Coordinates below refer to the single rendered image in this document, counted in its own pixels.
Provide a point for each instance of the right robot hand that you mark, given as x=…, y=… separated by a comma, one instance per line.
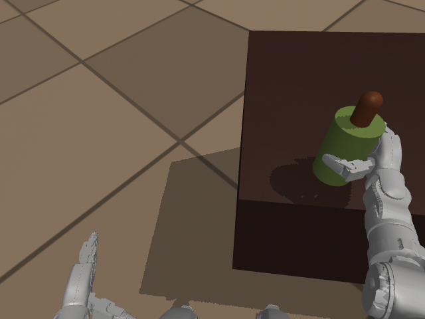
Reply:
x=386, y=154

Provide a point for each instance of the left robot hand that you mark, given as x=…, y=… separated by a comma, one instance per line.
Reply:
x=78, y=290

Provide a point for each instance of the right robot arm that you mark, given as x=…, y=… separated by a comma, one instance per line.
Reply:
x=395, y=282

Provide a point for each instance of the bottle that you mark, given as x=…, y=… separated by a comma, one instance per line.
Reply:
x=352, y=135

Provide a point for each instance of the left robot arm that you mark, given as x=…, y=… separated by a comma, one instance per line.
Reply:
x=73, y=312

